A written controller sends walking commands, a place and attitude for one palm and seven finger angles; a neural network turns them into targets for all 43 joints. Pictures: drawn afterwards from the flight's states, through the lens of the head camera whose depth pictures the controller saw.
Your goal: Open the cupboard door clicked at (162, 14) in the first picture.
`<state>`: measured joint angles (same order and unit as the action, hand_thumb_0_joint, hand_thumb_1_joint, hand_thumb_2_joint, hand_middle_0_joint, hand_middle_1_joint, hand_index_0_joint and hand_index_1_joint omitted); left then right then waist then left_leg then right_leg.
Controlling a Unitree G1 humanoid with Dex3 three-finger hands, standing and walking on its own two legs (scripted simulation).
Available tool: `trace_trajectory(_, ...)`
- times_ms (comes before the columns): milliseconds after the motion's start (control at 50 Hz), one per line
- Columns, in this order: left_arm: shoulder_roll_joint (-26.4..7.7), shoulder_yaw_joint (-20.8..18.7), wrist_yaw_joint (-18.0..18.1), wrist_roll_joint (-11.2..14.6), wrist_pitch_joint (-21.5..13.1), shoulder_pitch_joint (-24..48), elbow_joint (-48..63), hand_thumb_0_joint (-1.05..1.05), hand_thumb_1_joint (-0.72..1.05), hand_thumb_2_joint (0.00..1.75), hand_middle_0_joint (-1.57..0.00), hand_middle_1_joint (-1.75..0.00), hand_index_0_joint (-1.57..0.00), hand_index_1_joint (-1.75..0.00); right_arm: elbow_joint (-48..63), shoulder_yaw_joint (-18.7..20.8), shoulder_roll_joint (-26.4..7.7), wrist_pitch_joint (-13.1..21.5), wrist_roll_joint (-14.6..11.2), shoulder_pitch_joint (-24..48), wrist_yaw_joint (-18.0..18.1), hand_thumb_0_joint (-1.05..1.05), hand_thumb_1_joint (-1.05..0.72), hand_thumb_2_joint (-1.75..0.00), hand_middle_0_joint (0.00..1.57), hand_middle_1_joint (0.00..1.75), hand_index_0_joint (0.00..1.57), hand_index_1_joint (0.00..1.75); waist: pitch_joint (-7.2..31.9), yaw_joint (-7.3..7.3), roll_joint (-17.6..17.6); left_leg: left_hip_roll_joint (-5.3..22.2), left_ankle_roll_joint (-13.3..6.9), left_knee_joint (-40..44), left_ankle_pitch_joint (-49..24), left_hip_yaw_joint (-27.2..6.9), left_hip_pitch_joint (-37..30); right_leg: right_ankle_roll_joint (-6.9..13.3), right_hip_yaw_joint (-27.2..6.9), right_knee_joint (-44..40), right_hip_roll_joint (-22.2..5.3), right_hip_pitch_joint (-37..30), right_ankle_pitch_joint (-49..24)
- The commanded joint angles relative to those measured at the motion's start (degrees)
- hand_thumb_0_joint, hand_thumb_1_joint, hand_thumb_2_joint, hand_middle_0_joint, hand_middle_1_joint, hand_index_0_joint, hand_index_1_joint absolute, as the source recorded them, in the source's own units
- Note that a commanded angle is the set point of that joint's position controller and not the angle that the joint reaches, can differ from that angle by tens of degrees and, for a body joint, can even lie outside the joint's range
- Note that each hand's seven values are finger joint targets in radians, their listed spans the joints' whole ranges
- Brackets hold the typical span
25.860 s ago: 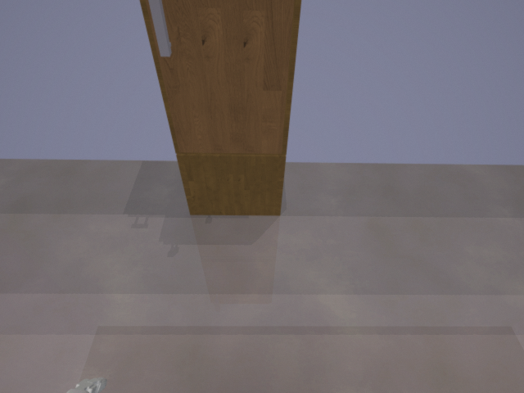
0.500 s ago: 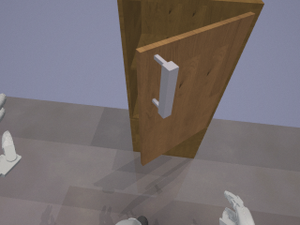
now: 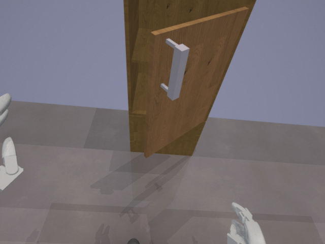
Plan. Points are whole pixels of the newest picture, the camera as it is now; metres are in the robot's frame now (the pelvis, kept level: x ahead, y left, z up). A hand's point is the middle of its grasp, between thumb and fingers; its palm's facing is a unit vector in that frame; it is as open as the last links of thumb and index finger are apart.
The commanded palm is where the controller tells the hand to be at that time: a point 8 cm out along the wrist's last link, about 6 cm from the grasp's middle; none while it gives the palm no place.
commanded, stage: stop stepping back and stand still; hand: left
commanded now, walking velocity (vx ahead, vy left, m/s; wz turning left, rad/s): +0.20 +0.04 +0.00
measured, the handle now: (171, 70) +0.54 +0.01 +0.15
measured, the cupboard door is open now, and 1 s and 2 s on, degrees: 41 41 41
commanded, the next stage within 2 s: let the arm hang, fingers relaxed in 0.62 s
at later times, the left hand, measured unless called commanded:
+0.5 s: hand (16, 204) +0.15 +0.23 +0.17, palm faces +0.30 -0.80 -0.52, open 7.4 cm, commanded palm +0.09 +0.29 +0.18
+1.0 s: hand out of the picture +0.02 +0.19 -0.16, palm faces -0.05 -0.99 -0.16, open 7.4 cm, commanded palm none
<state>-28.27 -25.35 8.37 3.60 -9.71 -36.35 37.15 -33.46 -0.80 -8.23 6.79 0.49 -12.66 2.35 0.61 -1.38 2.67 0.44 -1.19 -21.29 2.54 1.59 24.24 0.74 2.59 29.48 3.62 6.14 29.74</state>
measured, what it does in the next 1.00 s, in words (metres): steps on the spot: right foot, then left foot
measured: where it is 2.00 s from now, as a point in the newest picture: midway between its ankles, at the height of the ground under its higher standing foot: outside the picture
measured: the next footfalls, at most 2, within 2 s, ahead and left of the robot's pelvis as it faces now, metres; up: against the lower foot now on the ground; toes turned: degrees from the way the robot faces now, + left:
right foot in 0.04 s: -0.04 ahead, -0.09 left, +0.00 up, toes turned -3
left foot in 0.24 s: +0.01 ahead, +0.13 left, +0.00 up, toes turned -4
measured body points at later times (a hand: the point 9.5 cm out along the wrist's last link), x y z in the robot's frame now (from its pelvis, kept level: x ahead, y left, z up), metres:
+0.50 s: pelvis -0.06 -0.01 -0.01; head -0.06 +0.00 +0.44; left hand +0.13 +0.27 +0.20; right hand +0.08 -0.24 -0.09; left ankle +0.00 +0.11 -0.73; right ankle -0.08 -0.09 -0.74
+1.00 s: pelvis -0.08 +0.02 +0.00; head -0.06 +0.03 +0.44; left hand +0.02 +0.24 -0.15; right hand +0.03 -0.24 -0.12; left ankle -0.03 +0.13 -0.74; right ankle -0.08 -0.09 -0.74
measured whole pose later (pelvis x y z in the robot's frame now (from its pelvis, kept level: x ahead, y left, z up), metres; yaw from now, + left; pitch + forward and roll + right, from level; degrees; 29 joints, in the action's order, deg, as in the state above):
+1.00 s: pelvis -0.08 +0.02 +0.00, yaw +0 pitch -1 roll +0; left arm -11.1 0.7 -0.4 -1.4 2.6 -13.2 -46.6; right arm -51.5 -0.1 -14.0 0.7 1.7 -8.2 -0.1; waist -3.2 -1.3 2.1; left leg -2.1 -0.6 -30.2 11.9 -2.9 17.3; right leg 0.9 2.3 31.1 0.0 13.7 16.4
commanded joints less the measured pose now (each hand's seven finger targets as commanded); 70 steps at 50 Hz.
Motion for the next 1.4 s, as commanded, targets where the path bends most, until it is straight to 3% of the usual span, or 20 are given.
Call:
trace_trajectory(0, -8.84, -8.25, 1.15, 0.98, -2.98, 1.01, 6.14, 0.00, 0.90, 0.90, -0.20, -0.30, -0.20, -0.30, 5.83, 3.19, -8.95, 0.55, -0.11, 3.96, 1.27, 0.00, -0.90, -0.90, 0.20, 0.30, 0.20, 0.30, 5.36, 0.39, -1.16, -0.07, 2.88, -14.37, 14.16, -1.86, -14.80, 5.58, -11.74, -20.93, -11.17, 11.68, -6.31)
trace_trajectory(40, -12.13, -10.14, 1.62, 1.56, -3.72, 6.37, 7.99, 0.00, 0.90, 0.90, -0.20, -0.30, -0.20, -0.30, 4.84, 2.63, -9.78, 0.56, 0.73, 5.08, 1.42, 0.00, -0.90, -0.90, 0.20, 0.30, 0.20, 0.30, 5.88, 1.19, 0.22, 0.59, 2.25, -25.51, 10.81, -2.60, -8.33, 9.74, -17.32, -20.21, -19.66, 11.30, -13.89)
trace_trajectory(80, -5.73, -4.76, 0.65, 0.96, -2.21, 7.52, 1.78, 0.00, 0.90, 0.90, -0.20, -0.30, -0.20, -0.30, 4.55, 4.49, -11.54, 1.23, -1.07, 4.50, 1.60, 0.00, -0.90, -0.90, 0.20, 0.30, 0.20, 0.30, 2.11, 0.74, 7.93, 0.34, 1.85, -29.49, 12.61, -4.35, 2.91, 8.66, -18.37, -17.58, -16.64, 5.46, -8.54)
trace_trajectory(180, -4.67, -0.92, 0.96, -1.32, -2.82, 18.29, -4.84, 0.00, 0.90, 0.90, -0.20, -0.30, -0.20, -0.30, 2.66, 2.82, -11.36, 2.74, -1.02, 4.99, 3.15, 0.00, -0.90, -0.90, 0.20, 0.30, 0.20, 0.30, -4.61, 0.18, -0.14, 0.84, -1.58, -7.33, 12.65, 0.14, -8.70, 4.77, -10.33, -6.55, -12.65, 7.13, -22.55)
trace_trajectory(240, -5.57, -1.40, 1.10, -1.66, -3.79, 19.39, -0.90, 0.00, 0.90, 0.90, -0.20, -0.30, -0.20, -0.30, 4.17, 3.19, -12.94, 2.98, -1.21, 3.88, 3.19, 0.00, -0.90, -0.90, 0.20, 0.30, 0.20, 0.30, -0.57, 0.47, -15.09, 10.92, -7.83, -3.55, -4.36, -17.55, -20.98, -2.70, -2.69, 8.72, -3.27, 16.95, -20.00)
trace_trajectory(280, -7.46, -2.85, 0.77, -1.68, -4.60, 17.30, 2.87, 0.00, 0.90, 0.90, -0.20, -0.30, -0.20, -0.30, 3.74, 2.50, -10.90, 3.85, 0.29, 3.74, 2.47, 0.00, -0.90, -0.90, 0.20, 0.30, 0.20, 0.30, 0.24, 0.47, -16.96, 14.89, -10.30, 2.69, -6.42, -26.59, -18.12, -1.69, -3.84, 15.11, -2.35, 17.84, -1.79)
trace_trajectory(320, -9.83, -6.02, 0.80, -1.37, -4.91, 13.54, 6.62, 0.00, 0.90, 0.90, -0.20, -0.30, -0.20, -0.30, 4.01, 3.02, -11.13, 4.56, 0.11, 5.25, 1.81, 0.00, -0.90, -0.90, 0.20, 0.30, 0.20, 0.30, 0.60, 1.88, -11.33, 13.65, -9.06, 5.26, 5.84, -22.08, -9.67, -1.16, -4.21, 11.93, -2.63, 9.30, -0.38)
trace_trajectory(400, -8.06, -8.48, 1.02, -1.06, -4.93, -0.15, 5.22, 0.00, 0.90, 0.90, -0.20, -0.30, -0.20, -0.30, 6.13, 2.51, -10.00, 3.84, -0.75, 6.41, 0.98, 0.00, -0.90, -0.90, 0.20, 0.30, 0.20, 0.30, 1.81, 2.13, -13.50, 5.36, -2.60, 0.74, 19.90, -6.32, 2.40, -0.39, -2.25, -5.77, -3.55, -4.95, -12.78)
trace_trajectory(480, -6.03, -7.60, 1.01, -0.05, -5.40, 1.19, 0.42, 0.00, 0.90, 0.90, -0.20, -0.30, -0.20, -0.30, 4.99, 4.23, -10.05, 1.85, -0.78, 4.44, 0.88, 0.00, -0.90, -0.90, 0.20, 0.30, 0.20, 0.30, -2.28, 1.01, 4.38, -0.25, 2.00, -27.48, 19.90, -3.98, 0.82, 8.51, -28.37, -21.21, -19.20, 11.59, 1.27)
trace_trajectory(540, -5.01, -5.65, 1.61, -0.92, -5.66, 8.08, -3.44, 0.00, 0.90, 0.90, -0.20, -0.30, -0.20, -0.30, 3.98, 3.13, -9.80, 2.55, -0.62, 4.16, 1.72, 0.00, -0.90, -0.90, 0.20, 0.30, 0.20, 0.30, -1.45, 0.17, 1.52, 2.04, 1.13, -21.50, 19.83, -5.74, -0.21, 7.73, -21.21, -14.82, -17.48, 7.19, -16.04)
trace_trajectory(600, -3.52, -2.87, 1.61, -1.33, -5.52, 13.18, -6.67, 0.00, 0.90, 0.90, -0.20, -0.30, -0.20, -0.30, 2.71, 3.00, -10.69, 3.44, -0.89, 4.15, 2.76, 0.00, -0.90, -0.90, 0.20, 0.30, 0.20, 0.30, 1.35, 0.27, -0.70, 1.45, -0.49, -2.81, 4.45, -4.55, -12.71, 1.27, -9.43, -6.91, -8.79, 4.48, -25.70)
trace_trajectory(680, -3.34, -0.60, 0.83, -1.97, -4.71, 12.49, -3.52, 0.00, 0.90, 0.90, -0.20, -0.30, -0.20, -0.30, 4.52, 4.10, -12.31, 3.96, -1.42, 5.00, 2.91, 0.00, -0.90, -0.90, 0.20, 0.30, 0.20, 0.30, 3.97, 1.87, -0.19, 4.94, -1.66, -5.75, -9.00, -6.73, -17.23, -2.35, -8.09, -7.16, -5.25, 3.28, -31.54)
trace_trajectory(700, 4.21, 17.93, -6.65, -6.59, 4.25, 12.35, -46.79, 0.00, 0.90, 0.90, -0.20, -0.30, -0.20, -0.30, -9.31, 6.37, -21.11, 4.38, 0.14, 6.94, -2.45, 0.00, -0.90, -0.90, 0.20, 0.30, 0.20, 0.30, 1.19, 0.04, -3.44, 5.21, -2.17, -13.16, -20.94, -10.01, -7.81, 0.76, -3.50, 2.66, -10.17, 7.39, -42.21)
trace_trajectory(720, 5.89, 17.60, -7.68, -5.75, 7.56, 12.02, -48.96, 0.00, 0.90, 0.90, -0.20, -0.30, -0.20, -0.30, -9.66, 6.39, -16.51, 1.28, -0.35, 2.35, -2.29, 0.00, -0.90, -0.90, 0.20, 0.30, 0.20, 0.30, 4.41, 0.93, -2.00, 4.05, -1.94, -11.25, -24.19, -7.70, -9.75, 1.60, -5.54, 2.21, -8.95, 4.51, -40.72)
trace_trajectory(780, 6.35, 18.67, -8.32, -5.56, 8.44, 16.56, -53.78, 0.00, 0.90, 0.90, -0.20, -0.30, -0.20, -0.30, -9.08, 4.84, -15.93, -1.42, 0.41, 3.53, -2.18, 0.00, -0.90, -0.90, 0.20, 0.30, 0.20, 0.30, 3.38, 1.47, -2.95, 6.17, -3.86, -6.23, -7.68, -12.78, -3.85, 1.19, -3.34, 2.24, -7.51, 4.99, -22.90)
trace_trajectory(860, 4.10, 20.33, -8.24, -5.26, 8.18, 22.11, -67.27, 0.00, 0.90, 0.90, -0.20, -0.30, -0.20, -0.30, -10.96, 3.91, -15.95, -3.33, 0.86, 5.56, -2.00, 0.00, -0.90, -0.90, 0.20, 0.30, 0.20, 0.30, 5.70, 1.69, 5.59, 3.66, -2.18, -7.02, -7.51, -10.91, -6.47, 2.33, -6.25, -1.03, -9.48, 1.69, -28.31)
trace_trajectory(960, 7.19, 22.86, -7.45, -4.56, 9.59, 22.96, -81.20, 0.00, 0.90, 0.90, -0.20, -0.30, -0.20, -0.30, -15.50, 1.96, -12.14, -5.73, 1.11, 5.35, -1.57, 0.00, -0.90, -0.90, 0.20, 0.30, 0.20, 0.30, 3.29, 1.53, -11.17, 2.93, -1.11, -2.04, 1.17, -10.31, -8.88, 1.37, -6.20, -4.92, -8.76, 1.70, -19.45)
trace_trajectory(1060, 9.87, 22.62, -7.38, -4.35, 9.83, 20.22, -90.78, 0.00, 0.90, 0.90, -0.20, -0.30, -0.20, -0.30, -19.74, 1.98, -9.92, -7.09, 1.08, 1.94, -0.83, 0.00, -0.90, -0.90, 0.20, 0.30, 0.20, 0.30, -0.94, 1.20, -15.00, 2.66, -0.93, 1.17, 14.20, -11.44, -6.87, 2.05, -5.27, -8.97, -7.98, 2.99, -11.74)
trace_trajectory(1180, 11.36, 23.35, -7.39, -4.26, 9.83, 18.74, -97.09, 0.00, 0.90, 0.90, -0.20, -0.30, -0.20, -0.30, -23.76, 2.45, -9.20, -7.92, 0.93, -3.27, -0.60, 0.00, -0.90, -0.90, 0.20, 0.30, 0.20, 0.30, -5.06, 0.58, -3.22, 2.55, -1.26, 1.86, 19.21, -11.73, -7.26, 2.21, -5.53, -11.73, -8.00, 7.40, -5.40)
trace_trajectory(1380, 13.16, 23.30, -6.71, -4.14, 9.75, 15.15, -101.21, 0.00, 0.90, 0.90, -0.20, -0.30, -0.20, -0.30, -28.25, 2.14, -6.43, -7.68, 0.94, -7.35, -0.54, 0.00, -0.90, -0.90, 0.20, 0.30, 0.20, 0.30, -6.25, 0.87, -1.72, 2.56, -1.73, 2.79, 19.07, -11.87, -6.62, 2.18, -5.97, -10.33, -7.84, 8.97, -4.11)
